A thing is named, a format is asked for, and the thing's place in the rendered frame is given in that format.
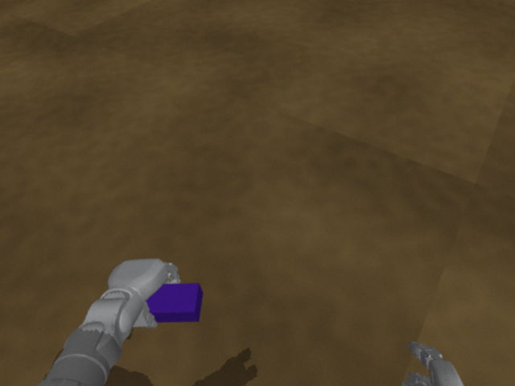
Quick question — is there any left robot arm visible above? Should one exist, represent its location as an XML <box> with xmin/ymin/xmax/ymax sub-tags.
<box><xmin>36</xmin><ymin>285</ymin><xmax>143</xmax><ymax>386</ymax></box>

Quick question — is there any small box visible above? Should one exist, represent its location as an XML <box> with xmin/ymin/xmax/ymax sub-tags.
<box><xmin>146</xmin><ymin>283</ymin><xmax>203</xmax><ymax>322</ymax></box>

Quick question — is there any right robot hand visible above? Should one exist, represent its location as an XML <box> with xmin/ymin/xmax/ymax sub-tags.
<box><xmin>402</xmin><ymin>342</ymin><xmax>464</xmax><ymax>386</ymax></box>

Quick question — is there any left robot hand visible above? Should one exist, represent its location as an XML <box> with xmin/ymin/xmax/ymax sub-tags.
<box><xmin>108</xmin><ymin>258</ymin><xmax>181</xmax><ymax>329</ymax></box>

